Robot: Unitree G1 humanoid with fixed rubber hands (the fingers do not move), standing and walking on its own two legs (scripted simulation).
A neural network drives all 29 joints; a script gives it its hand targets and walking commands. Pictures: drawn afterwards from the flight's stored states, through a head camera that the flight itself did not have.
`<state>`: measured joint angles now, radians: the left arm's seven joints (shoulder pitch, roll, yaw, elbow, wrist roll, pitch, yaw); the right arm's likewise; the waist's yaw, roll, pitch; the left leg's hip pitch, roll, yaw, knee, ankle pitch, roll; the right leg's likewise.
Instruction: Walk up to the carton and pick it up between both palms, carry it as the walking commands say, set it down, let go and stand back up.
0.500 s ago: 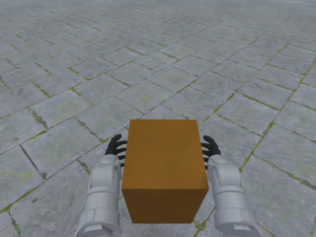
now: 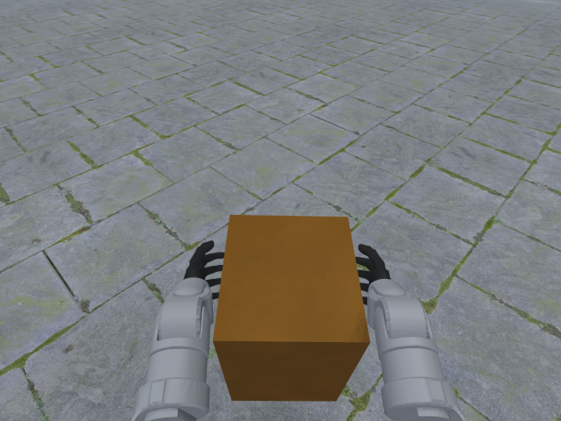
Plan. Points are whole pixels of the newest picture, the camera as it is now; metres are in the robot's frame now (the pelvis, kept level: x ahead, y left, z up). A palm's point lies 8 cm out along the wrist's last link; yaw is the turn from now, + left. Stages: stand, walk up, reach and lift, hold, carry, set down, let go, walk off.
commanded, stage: reach and lift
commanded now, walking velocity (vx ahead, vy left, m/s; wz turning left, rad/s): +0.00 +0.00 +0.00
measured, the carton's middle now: (286, 314) +0.30 +0.00 -0.02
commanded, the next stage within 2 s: hold in 0.42 s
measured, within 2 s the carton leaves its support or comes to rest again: neither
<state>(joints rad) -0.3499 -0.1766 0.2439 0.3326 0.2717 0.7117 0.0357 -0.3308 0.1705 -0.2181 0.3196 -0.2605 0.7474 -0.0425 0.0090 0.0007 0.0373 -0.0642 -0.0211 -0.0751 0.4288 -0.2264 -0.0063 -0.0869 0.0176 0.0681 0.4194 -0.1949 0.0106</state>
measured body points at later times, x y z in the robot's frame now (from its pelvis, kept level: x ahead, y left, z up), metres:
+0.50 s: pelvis -0.01 +0.00 +0.00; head -0.06 +0.00 +0.45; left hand +0.30 +0.14 +0.04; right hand +0.30 -0.14 +0.04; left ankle +0.02 +0.12 -0.74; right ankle +0.03 -0.13 -0.74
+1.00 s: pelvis -0.01 +0.00 +0.00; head -0.06 +0.00 +0.44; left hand +0.29 +0.14 +0.04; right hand +0.30 -0.14 +0.04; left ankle +0.01 +0.12 -0.74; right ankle +0.03 -0.13 -0.74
